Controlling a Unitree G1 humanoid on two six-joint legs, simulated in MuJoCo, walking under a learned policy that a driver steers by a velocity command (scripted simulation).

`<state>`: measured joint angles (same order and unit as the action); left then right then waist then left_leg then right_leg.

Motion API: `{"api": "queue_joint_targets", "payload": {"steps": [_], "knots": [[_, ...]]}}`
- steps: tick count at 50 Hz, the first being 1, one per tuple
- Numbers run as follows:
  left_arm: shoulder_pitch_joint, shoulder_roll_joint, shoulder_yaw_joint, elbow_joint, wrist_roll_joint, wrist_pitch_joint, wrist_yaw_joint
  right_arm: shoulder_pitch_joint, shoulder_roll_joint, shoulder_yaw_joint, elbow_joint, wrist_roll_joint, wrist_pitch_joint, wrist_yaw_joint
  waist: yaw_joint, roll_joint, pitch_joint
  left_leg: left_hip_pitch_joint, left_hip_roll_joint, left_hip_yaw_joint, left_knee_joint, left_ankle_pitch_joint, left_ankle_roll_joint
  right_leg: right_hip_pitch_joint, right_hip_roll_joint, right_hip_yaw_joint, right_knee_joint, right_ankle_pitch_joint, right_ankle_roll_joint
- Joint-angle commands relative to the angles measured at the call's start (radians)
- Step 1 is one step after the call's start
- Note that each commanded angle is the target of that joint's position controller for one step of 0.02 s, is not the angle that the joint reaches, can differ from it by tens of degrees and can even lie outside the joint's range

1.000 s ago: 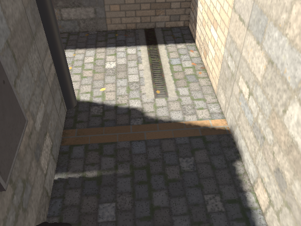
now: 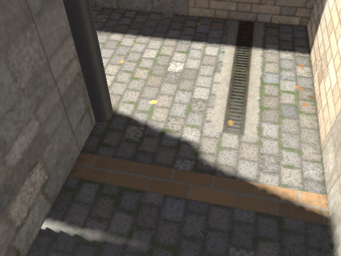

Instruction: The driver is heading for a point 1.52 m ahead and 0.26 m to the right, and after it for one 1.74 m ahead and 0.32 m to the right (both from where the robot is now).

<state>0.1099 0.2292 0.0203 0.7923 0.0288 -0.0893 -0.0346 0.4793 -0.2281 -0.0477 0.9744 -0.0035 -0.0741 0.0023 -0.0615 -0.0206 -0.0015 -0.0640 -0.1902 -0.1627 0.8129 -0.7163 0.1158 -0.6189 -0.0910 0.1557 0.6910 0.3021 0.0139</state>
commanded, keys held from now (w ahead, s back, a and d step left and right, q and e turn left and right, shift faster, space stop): w+q+shift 0.18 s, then w+e+shift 0.82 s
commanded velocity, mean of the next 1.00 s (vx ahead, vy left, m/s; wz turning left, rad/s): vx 1.00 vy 0.00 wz -0.19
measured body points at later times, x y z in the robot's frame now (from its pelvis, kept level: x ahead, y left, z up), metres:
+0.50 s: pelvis +0.43 -0.04 -0.13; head +0.45 -0.04 +0.32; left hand +0.24 +0.12 -0.26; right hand +0.74 -0.16 -0.18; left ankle +0.52 +0.06 -0.84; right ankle +0.22 -0.18 -0.81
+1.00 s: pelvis +0.91 -0.06 -0.15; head +0.95 -0.06 +0.30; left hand +1.10 +0.18 -0.27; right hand +0.91 -0.32 -0.28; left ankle +0.73 +0.12 -0.68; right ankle +0.99 -0.09 -0.84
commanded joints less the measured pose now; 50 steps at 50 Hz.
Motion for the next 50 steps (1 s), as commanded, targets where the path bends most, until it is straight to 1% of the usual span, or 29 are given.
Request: {"api": "queue_joint_targets", "payload": {"steps": [1, 4, 5, 6, 7, 8, 9, 10, 12, 13, 15, 17, 19, 20, 23, 25, 26, 27, 28, 31, 35, 39, 42, 45, 46, 47, 48, 49, 50], "knots": [[0.035, 0.116, 0.034, -0.008, -0.038, 0.001, 0.020, -0.080, -0.144, -0.025, -0.068, -0.032, -0.019, 0.004, 0.028, 0.151, 0.118, -0.380, 0.104, -0.168, -0.003, 0.408, 0.106, 0.430, 0.085, -0.119, -0.176, 0.018, 0.016], [0.390, 0.177, 0.080, 0.123, -0.054, -0.019, 0.040, -0.121, -0.173, -0.031, -0.076, -0.053, 0.014, -0.017, 0.205, 0.028, -0.026, -0.201, 0.073, -0.153, 0.554, 0.523, 0.107, 0.656, 0.012, -0.053, -0.451, 0.133, 0.029], [0.483, 0.216, 0.102, 0.165, -0.022, -0.017, 0.045, -0.144, -0.112, -0.027, -0.097, -0.035, 0.018, -0.018, 0.227, -0.036, -0.039, -0.447, 0.033, -0.109, 0.880, 0.237, 0.090, 0.870, -0.048, 0.022, -0.334, -0.019, 0.001], [0.538, 0.191, 0.079, 0.163, 0.031, -0.011, 0.029, -0.094, -0.011, 0.002, -0.143, 0.009, 0.002, -0.023, 0.191, -0.141, -0.119, -0.768, 0.060, -0.093, 1.154, -0.050, 0.093, 1.102, -0.135, 0.003, 0.107, 0.092, 0.069], [0.523, 0.127, 0.056, 0.161, 0.032, 0.008, 0.014, -0.007, 0.032, 0.019, -0.184, 0.023, -0.002, -0.040, 0.123, -0.328, -0.191, -0.962, 0.129, 0.004, 1.346, -0.007, 0.091, 1.121, -0.238, 0.131, 0.171, 0.124, 0.108], [0.472, 0.261, 0.102, 0.151, 0.027, 0.000, 0.033, -0.016, 0.004, 0.019, -0.214, -0.010, -0.005, -0.030, 0.110, -0.556, -0.286, -1.124, 0.123, 0.083, 1.347, 0.114, 0.070, 1.093, -0.428, 0.624, -0.216, -0.707, -0.077], [0.374, 0.114, 0.068, 0.117, -0.008, -0.009, 0.040, -0.251, -0.112, -0.007, -0.213, -0.069, 0.029, -0.027, 0.161, -0.155, -0.054, -1.105, 0.219, 0.095, 1.141, 0.295, 0.077, 0.804, -0.346, 0.566, -0.412, -1.271, -0.073], [0.339, 0.104, 0.051, 0.124, -0.002, -0.023, 0.052, -0.335, -0.134, -0.019, -0.237, -0.073, 0.042, -0.003, 0.164, -0.145, 0.097, -1.040, 0.223, 0.073, 1.062, 0.337, 0.059, 0.571, -0.325, 0.565, -0.414, -1.138, -0.084], [0.351, 0.021, 0.013, 0.213, 0.019, -0.060, 0.068, -0.392, -0.036, 0.003, -0.231, -0.048, 0.049, 0.034, 0.088, -0.022, 0.209, -0.918, 0.205, -0.099, 0.770, 0.523, 0.025, 0.277, -0.224, 0.355, -0.268, -0.665, -0.066], [0.349, 0.031, 0.015, 0.229, 0.015, -0.064, 0.061, -0.367, 0.008, 0.017, -0.241, -0.030, 0.061, 0.039, 0.047, -0.073, 0.183, -0.850, 0.181, -0.054, 0.681, 0.495, 0.003, 0.209, -0.177, 0.255, -0.320, -0.614, -0.082], [0.291, 0.072, 0.021, 0.209, -0.004, -0.082, 0.050, -0.393, -0.024, 0.018, -0.267, -0.038, 0.054, 0.032, 0.002, -0.160, 0.146, -0.802, 0.174, -0.008, 0.494, 0.535, -0.023, 0.234, -0.160, 0.206, -0.383, -0.353, -0.147], [0.290, 0.069, 0.017, 0.190, -0.027, -0.075, 0.045, -0.512, -0.052, 0.023, -0.317, -0.041, 0.051, 0.041, -0.010, -0.125, 0.131, -0.673, 0.216, 0.136, 0.243, 0.645, -0.041, 0.233, -0.122, 0.132, -0.454, -0.195, -0.173], [0.390, 0.061, 0.018, 0.211, -0.043, -0.064, 0.051, -0.659, -0.040, 0.036, -0.350, -0.021, 0.043, 0.052, 0.058, -0.046, 0.160, -0.528, 0.195, 0.221, 0.054, 0.682, -0.043, 0.258, -0.108, 0.063, -0.522, -0.015, -0.181], [0.387, 0.086, 0.026, 0.205, -0.028, -0.057, 0.046, -0.681, -0.041, 0.036, -0.348, -0.012, 0.030, 0.057, 0.063, -0.006, 0.145, -0.433, 0.174, 0.232, -0.020, 0.707, -0.035, 0.283, -0.084, 0.038, -0.535, 0.034, -0.183], [0.395, 0.186, 0.043, 0.218, -0.021, -0.049, 0.028, -0.370, -0.124, 0.011, -0.245, -0.006, 0.020, 0.024, -0.072, -0.092, -0.032, -0.106, 0.082, 0.243, -0.144, 0.502, 0.023, 0.478, -0.071, -0.026, -0.180, 0.688, -0.186], [0.295, 0.151, 0.050, 0.172, -0.030, -0.045, 0.018, -0.029, -0.205, -0.031, -0.132, -0.037, -0.003, -0.016, -0.206, -0.025, -0.210, 0.361, 0.245, 0.088, -0.279, 0.418, 0.024, 0.228, 0.040, -0.042, 0.332, 0.139, -0.174], [0.337, 0.015, 0.026, 0.142, -0.014, -0.052, 0.026, -0.005, -0.228, -0.029, -0.123, -0.068, -0.016, -0.012, -0.130, 0.147, -0.281, 0.470, 0.498, -0.209, -0.265, 0.296, 0.008, 0.050, 0.083, -0.017, 0.622, -0.736, -0.195], [0.385, 0.053, 0.038, 0.100, -0.081, -0.040, 0.029, -0.095, -0.212, -0.033, -0.128, -0.085, -0.023, -0.007, -0.034, 0.184, -0.217, 0.415, 0.600, -0.583, -0.498, 0.283, 0.060, -0.151, 0.110, -0.025, 0.704, -0.678, -0.185], [0.310, 0.072, 0.037, 0.091, -0.062, -0.021, 0.032, -0.154, -0.131, -0.026, -0.125, -0.065, -0.030, -0.001, -0.023, 0.073, -0.080, 0.292, 0.575, -0.447, -0.546, 0.288, 0.080, -0.193, 0.044, -0.040, 0.666, -0.590, -0.172], [0.227, 0.010, 0.031, 0.065, -0.002, 0.013, 0.003, -0.197, -0.027, -0.008, -0.095, -0.044, -0.047, -0.007, 0.029, 0.047, 0.061, 0.094, 0.447, -0.092, -0.621, 0.473, 0.022, -0.186, -0.023, -0.049, 0.568, -0.522, -0.153], [0.067, -0.010, 0.014, -0.048, 0.006, 0.045, -0.020, -0.156, -0.026, -0.006, -0.041, -0.001, -0.080, -0.002, 0.067, 0.080, 0.107, 0.014, 0.399, 0.177, -0.692, 0.807, -0.030, -0.223, -0.041, -0.118, 0.497, -0.417, -0.120], [-0.084, 0.032, 0.004, -0.128, 0.001, 0.053, -0.055, -0.174, -0.080, -0.010, -0.044, -0.009, -0.099, -0.008, 0.090, 0.070, 0.167, -0.080, 0.334, 0.411, -0.741, 1.102, -0.090, -0.042, 0.024, -0.267, 0.151, -0.204, -0.145], [-0.001, 0.093, 0.021, -0.095, -0.007, 0.052, -0.068, -0.102, -0.142, -0.009, -0.058, -0.012, -0.071, -0.026, 0.153, 0.125, 0.041, 0.010, 0.363, 0.445, -0.561, 1.649, -0.105, 0.223, 0.148, -0.367, 0.102, -0.210, -0.194], [0.515, 0.220, 0.079, 0.054, -0.004, 0.063, -0.023, -0.242, -0.263, -0.042, -0.139, -0.015, -0.032, -0.040, 0.423, 0.126, -0.183, -0.095, 0.416, 0.387, 0.175, 1.714, -0.083, 0.752, 0.185, -0.261, 0.004, -0.327, -0.271], [0.473, 0.263, 0.116, 0.051, -0.036, 0.076, -0.001, -0.273, -0.232, -0.048, -0.137, -0.020, -0.027, -0.027, 0.399, -0.059, -0.134, -0.290, 0.210, 0.375, 0.628, 0.822, -0.095, 0.846, 0.140, -0.120, -0.120, -0.414, -0.304], [0.324, 0.359, 0.115, 0.016, -0.002, 0.078, 0.001, -0.128, -0.081, -0.002, -0.224, -0.045, -0.046, -0.019, 0.140, -0.225, -0.138, -0.619, 0.161, 0.265, 0.924, 0.216, -0.121, 0.957, -0.030, 0.207, -0.004, 0.015, -0.375], [0.318, 0.404, 0.134, -0.031, 0.001, 0.089, 0.016, -0.101, -0.103, 0.009, -0.296, -0.021, -0.060, -0.015, 0.152, -0.191, -0.389, -0.759, 0.149, 0.085, 0.987, 0.241, -0.118, 1.106, -0.158, 0.595, -0.273, -0.486, -0.552], [0.287, 0.318, 0.123, -0.033, 0.001, 0.083, 0.033, -0.168, -0.150, 0.008, -0.288, -0.033, -0.073, -0.016, 0.145, 0.008, -0.211, -0.817, 0.208, 0.064, 0.871, 0.310, -0.109, 0.934, -0.159, 0.679, -0.446, -0.713, -0.490], [0.267, 0.270, 0.108, -0.018, -0.008, 0.072, 0.041, -0.247, -0.160, 0.008, -0.318, -0.035, -0.071, -0.014, 0.111, 0.088, -0.072, -0.786, 0.253, 0.058, 0.737, 0.345, -0.118, 0.751, -0.118, 0.581, -0.452, -0.705, -0.435]]}}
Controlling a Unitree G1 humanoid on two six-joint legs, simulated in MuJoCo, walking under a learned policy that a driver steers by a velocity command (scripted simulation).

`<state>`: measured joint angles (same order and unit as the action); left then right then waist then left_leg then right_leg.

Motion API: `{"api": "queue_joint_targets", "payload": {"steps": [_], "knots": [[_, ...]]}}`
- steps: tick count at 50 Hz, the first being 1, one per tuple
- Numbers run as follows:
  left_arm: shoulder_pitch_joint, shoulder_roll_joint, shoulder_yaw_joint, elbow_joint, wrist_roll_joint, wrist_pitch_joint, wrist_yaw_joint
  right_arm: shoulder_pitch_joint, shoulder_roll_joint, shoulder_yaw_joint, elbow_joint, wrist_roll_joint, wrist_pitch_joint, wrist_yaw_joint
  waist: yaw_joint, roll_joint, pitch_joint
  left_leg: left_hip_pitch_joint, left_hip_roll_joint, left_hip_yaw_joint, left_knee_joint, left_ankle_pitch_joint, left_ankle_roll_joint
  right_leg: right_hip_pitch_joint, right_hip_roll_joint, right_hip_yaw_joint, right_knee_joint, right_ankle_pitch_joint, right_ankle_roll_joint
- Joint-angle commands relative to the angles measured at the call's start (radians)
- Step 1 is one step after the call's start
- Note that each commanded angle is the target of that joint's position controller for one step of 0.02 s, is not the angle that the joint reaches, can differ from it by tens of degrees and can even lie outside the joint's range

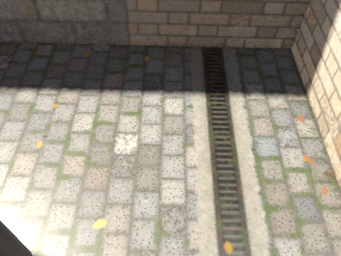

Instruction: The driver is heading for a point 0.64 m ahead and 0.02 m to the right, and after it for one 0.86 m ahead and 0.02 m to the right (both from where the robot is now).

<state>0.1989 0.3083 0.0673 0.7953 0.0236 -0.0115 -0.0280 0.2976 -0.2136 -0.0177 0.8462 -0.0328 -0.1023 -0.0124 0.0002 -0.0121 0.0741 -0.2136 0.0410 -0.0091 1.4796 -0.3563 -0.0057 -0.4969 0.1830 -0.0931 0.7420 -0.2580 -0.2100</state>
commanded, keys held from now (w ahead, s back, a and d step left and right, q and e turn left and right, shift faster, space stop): w+e+shift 0.16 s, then w+shift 0.50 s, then shift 0.34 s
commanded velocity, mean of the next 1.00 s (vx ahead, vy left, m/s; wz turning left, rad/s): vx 0.84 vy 0.00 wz -0.37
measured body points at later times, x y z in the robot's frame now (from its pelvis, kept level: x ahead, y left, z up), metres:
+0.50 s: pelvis +0.47 +0.04 +0.04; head +0.49 +0.04 +0.49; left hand +0.67 +0.28 -0.07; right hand +0.46 -0.26 -0.07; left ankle +0.52 +0.14 -0.69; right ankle +0.35 -0.03 -0.59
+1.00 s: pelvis +0.87 -0.09 +0.05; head +0.91 -0.12 +0.50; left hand +0.99 +0.15 -0.08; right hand +0.90 -0.37 -0.08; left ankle +0.95 +0.04 -0.63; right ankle +0.87 -0.16 -0.69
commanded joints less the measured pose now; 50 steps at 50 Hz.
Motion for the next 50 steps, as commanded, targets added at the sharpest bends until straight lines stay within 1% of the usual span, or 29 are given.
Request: {"api": "queue_joint_targets", "payload": {"steps": [1, 4, 7, 9, 13, 15, 16, 17, 18, 19, 20, 21, 22, 25, 29, 31, 33, 35, 37, 38, 39, 40, 41, 42, 43, 44, 45, 48, 50], "knots": [[0.160, 0.176, 0.052, -0.016, -0.008, -0.022, 0.036, -0.085, -0.146, -0.011, -0.193, -0.026, -0.028, -0.002, 0.007, 0.107, -0.081, -0.582, 0.041, -0.094, 0.010, -0.035, -0.009, 0.476, -0.344, 0.743, -0.492, -0.024, -0.187], [0.126, 0.138, 0.034, -0.026, -0.018, -0.055, 0.034, -0.104, -0.127, 0.003, -0.211, -0.050, 0.035, 0.007, -0.053, 0.133, -0.009, -0.419, 0.094, -0.065, -0.224, -0.070, -0.056, 0.138, -0.246, 0.580, -0.550, 0.073, -0.169], [0.143, 0.154, 0.042, -0.026, -0.020, -0.074, 0.025, -0.293, -0.106, 0.024, -0.291, -0.021, 0.035, 0.017, -0.001, 0.063, 0.033, -0.346, 0.094, -0.038, -0.550, 0.216, -0.065, 0.073, -0.170, 0.486, -0.596, 0.183, -0.131], [0.178, 0.157, 0.050, -0.018, -0.028, -0.072, 0.014, -0.325, -0.106, 0.026, -0.296, -0.010, 0.030, 0.025, 0.040, 0.020, 0.008, -0.298, 0.059, -0.013, -0.739, 0.427, -0.041, 0.163, -0.143, 0.447, -0.563, 0.313, -0.075], [0.248, 0.137, 0.045, 0.014, -0.029, -0.078, 0.020, -0.354, -0.124, 0.018, -0.294, 0.000, 0.023, 0.032, 0.089, -0.036, -0.028, -0.181, 0.009, 0.018, -0.926, 0.523, 0.016, 0.351, -0.195, 0.432, -0.504, 0.561, -0.009], [0.230, 0.196, 0.051, 0.008, -0.005, -0.079, 0.032, -0.215, -0.201, -0.014, -0.246, -0.004, 0.021, 0.021, 0.035, -0.060, -0.118, -0.092, -0.056, 0.036, -0.943, 0.347, 0.051, 0.505, -0.220, 0.443, -0.328, 0.879, 0.020], [0.195, 0.224, 0.054, 0.006, 0.010, -0.077, 0.033, -0.073, -0.241, -0.037, -0.210, 0.004, 0.016, 0.010, -0.053, -0.071, -0.189, 0.027, -0.072, 0.041, -0.944, 0.248, 0.068, 0.525, -0.222, 0.431, -0.141, 0.980, 0.036], [0.139, 0.198, 0.046, -0.011, 0.016, -0.082, 0.027, 0.111, -0.269, -0.055, -0.159, 0.010, 0.006, -0.006, -0.154, -0.050, -0.266, 0.232, -0.022, 0.002, -0.931, 0.239, 0.087, 0.413, -0.199, 0.392, 0.108, 0.875, 0.052], [0.154, 0.083, 0.015, -0.030, 0.011, -0.091, 0.021, 0.275, -0.338, -0.076, -0.141, -0.013, 0.009, -0.027, -0.208, 0.120, -0.394, 0.480, 0.186, -0.294, -0.945, -0.201, 0.134, 0.189, -0.121, 0.310, 0.503, 0.480, 0.072], [0.292, 0.024, -0.001, -0.060, -0.028, -0.094, 0.012, 0.171, -0.346, -0.083, -0.131, -0.018, 0.020, -0.005, -0.051, 0.481, -0.449, 0.569, 0.353, -0.849, -1.206, -0.486, 0.213, -0.107, -0.005, 0.250, 0.684, -0.185, 0.108], [0.189, 0.098, -0.001, -0.041, -0.002, -0.084, 0.025, 0.030, -0.234, -0.071, -0.167, -0.009, 0.032, 0.006, -0.061, 0.268, -0.245, 0.431, 0.310, -0.796, -1.242, -0.566, 0.209, -0.222, -0.098, 0.232, 0.691, -0.092, 0.094], [0.092, 0.121, 0.004, -0.053, 0.008, -0.080, 0.016, 0.004, -0.190, -0.064, -0.162, 0.000, 0.030, 0.009, -0.071, 0.117, -0.150, 0.310, 0.272, -0.626, -1.219, -0.406, 0.213, -0.225, -0.130, 0.221, 0.647, -0.022, 0.104], [0.042, 0.105, -0.001, -0.070, 0.015, -0.079, 0.006, 0.016, -0.176, -0.061, -0.141, -0.006, 0.027, 0.012, -0.063, 0.045, -0.110, 0.231, 0.230, -0.524, -1.227, -0.273, 0.204, -0.216, -0.155, 0.213, 0.592, -0.007, 0.106], [-0.009, 0.039, -0.026, -0.111, 0.023, -0.061, -0.017, 0.102, -0.124, -0.040, -0.062, 0.002, -0.002, 0.012, -0.028, 0.087, -0.052, 0.140, 0.166, -0.382, -1.272, -0.129, 0.190, -0.236, -0.179, 0.237, 0.485, -0.012, 0.119], [-0.170, 0.038, -0.045, -0.191, 0.025, -0.051, -0.024, 0.096, -0.167, -0.045, -0.038, 0.027, -0.024, 0.020, -0.006, 0.087, 0.039, 0.053, 0.134, -0.194, -1.393, 0.156, 0.201, -0.282, -0.211, 0.158, 0.226, 0.115, 0.158], [-0.243, 0.024, -0.055, -0.218, 0.018, -0.052, -0.028, 0.110, -0.158, -0.039, -0.018, 0.042, -0.036, 0.028, -0.007, 0.057, 0.050, -0.034, 0.084, -0.072, -1.447, 0.385, 0.171, -0.111, -0.212, 0.070, 0.054, 0.269, 0.158], [-0.296, 0.007, -0.069, -0.244, 0.006, -0.051, -0.044, 0.160, -0.178, -0.037, 0.029, 0.051, -0.049, 0.029, -0.007, 0.037, 0.074, -0.075, 0.115, -0.043, -1.547, 0.462, 0.169, 0.064, -0.207, 0.036, -0.074, 0.399, 0.127], [-0.250, 0.011, -0.065, -0.220, 0.026, -0.049, -0.038, 0.187, -0.228, -0.042, 0.056, 0.043, -0.045, 0.030, 0.003, 0.022, 0.020, 0.104, 0.091, 0.014, -1.411, 0.996, 0.147, 0.111, -0.119, -0.027, -0.124, 0.372, 0.114], [-0.061, 0.049, -0.050, -0.160, 0.065, -0.069, -0.014, 0.210, -0.269, -0.048, 0.082, 0.050, -0.032, 0.008, 0.085, 0.102, -0.071, 0.177, 0.120, 0.012, -1.085, 1.416, 0.105, 0.287, -0.051, -0.040, -0.190, 0.285, 0.081], [0.124, 0.073, -0.037, -0.103, 0.069, -0.073, 0.007, 0.185, -0.265, -0.044, 0.097, 0.051, -0.023, -0.004, 0.185, 0.122, -0.145, 0.148, 0.099, 0.026, -0.857, 1.380, 0.075, 0.466, -0.091, 0.021, -0.278, 0.389, 0.051], [0.269, 0.137, -0.018, -0.052, 0.076, -0.077, 0.027, 0.178, -0.216, -0.030, 0.079, 0.048, -0.018, -0.009, 0.213, 0.081, -0.248, -0.011, 0.041, 0.039, -0.568, 0.984, 0.061, 0.708, -0.247, 0.130, -0.208, 0.616, 0.027], [0.290, 0.211, -0.005, -0.041, 0.085, -0.080, 0.028, 0.343, -0.044, 0.001, 0.064, 0.057, -0.011, -0.012, 0.084, -0.231, -0.429, -0.302, -0.144, 0.036, -0.053, -0.276, 0.029, 1.011, -0.617, 0.497, -0.045, 1.448, -0.130], [0.322, 0.193, 0.012, -0.038, 0.020, -0.075, 0.022, 0.350, -0.165, -0.024, 0.057, 0.070, 0.001, -0.026, 0.108, -0.084, -0.617, -0.361, -0.146, -0.143, 0.059, -0.262, 0.051, 1.048, -0.640, 0.633, -0.089, 1.463, -0.168], [0.216, 0.158, 0.009, -0.039, -0.005, -0.074, 0.026, 0.229, -0.180, -0.025, 0.027, 0.061, 0.003, -0.022, 0.076, -0.049, -0.478, -0.378, -0.078, -0.134, -0.038, -0.137, 0.054, 0.877, -0.563, 0.517, -0.204, 1.231, -0.129], [0.090, 0.077, -0.013, -0.058, 0.019, -0.086, 0.030, 0.099, -0.178, -0.015, -0.009, 0.042, -0.003, -0.020, 0.059, 0.002, -0.287, -0.423, -0.043, -0.107, -0.165, -0.071, 0.051, 0.706, -0.507, 0.442, -0.291, 1.082, -0.097], [0.063, 0.038, -0.024, -0.050, 0.016, -0.093, 0.036, 0.060, -0.150, -0.006, -0.017, 0.024, 0.005, -0.015, 0.033, -0.001, -0.204, -0.417, -0.025, -0.101, -0.228, -0.060, 0.039, 0.594, -0.480, 0.393, -0.346, 1.051, -0.081], [0.094, 0.035, -0.029, -0.019, -0.002, -0.096, 0.038, 0.049, -0.136, -0.006, -0.019, 0.003, 0.021, -0.007, 0.013, 0.019, -0.165, -0.341, -0.018, -0.085, -0.292, -0.032, 0.026, 0.485, -0.466, 0.368, -0.398, 1.024, -0.070], [0.088, 0.056, -0.029, 0.022, -0.024, -0.124, 0.019, 0.071, -0.082, 0.000, -0.023, -0.017, 0.057, 0.014, -0.059, -0.017, -0.169, -0.222, -0.032, -0.041, -0.451, 0.029, 0.001, 0.362, -0.423, 0.247, -0.443, 1.116, -0.052], [0.025, 0.067, -0.026, 0.023, -0.018, -0.129, 0.009, 0.051, -0.070, 0.004, -0.025, -0.024, 0.064, 0.015, -0.091, -0.069, -0.168, -0.134, -0.039, 0.001, -0.648, 0.135, 0.004, 0.273, -0.345, 0.135, -0.445, 1.085, 0.000]]}}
